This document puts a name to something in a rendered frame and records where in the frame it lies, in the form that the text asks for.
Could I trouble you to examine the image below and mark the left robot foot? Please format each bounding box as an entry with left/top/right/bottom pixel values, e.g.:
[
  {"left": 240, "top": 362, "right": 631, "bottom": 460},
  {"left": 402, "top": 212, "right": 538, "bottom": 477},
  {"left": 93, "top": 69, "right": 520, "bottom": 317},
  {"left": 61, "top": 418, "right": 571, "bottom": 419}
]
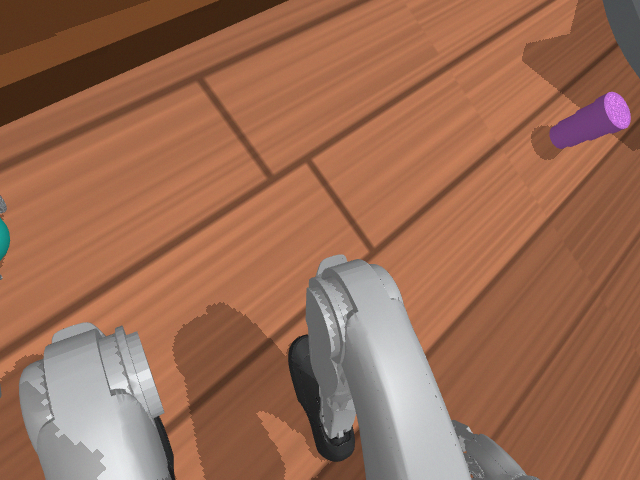
[{"left": 154, "top": 416, "right": 175, "bottom": 480}]

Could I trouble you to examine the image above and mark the right robot foot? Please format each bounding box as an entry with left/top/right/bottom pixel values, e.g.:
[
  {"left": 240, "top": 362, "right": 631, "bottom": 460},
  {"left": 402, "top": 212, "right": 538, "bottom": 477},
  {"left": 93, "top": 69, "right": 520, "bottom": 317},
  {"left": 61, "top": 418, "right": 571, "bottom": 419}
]
[{"left": 288, "top": 335, "right": 355, "bottom": 462}]

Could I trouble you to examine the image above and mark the right robot hand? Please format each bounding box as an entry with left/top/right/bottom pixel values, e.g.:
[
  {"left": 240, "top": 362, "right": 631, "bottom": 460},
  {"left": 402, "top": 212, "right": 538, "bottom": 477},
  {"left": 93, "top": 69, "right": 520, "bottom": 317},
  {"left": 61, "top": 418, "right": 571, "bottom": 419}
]
[{"left": 451, "top": 420, "right": 527, "bottom": 480}]

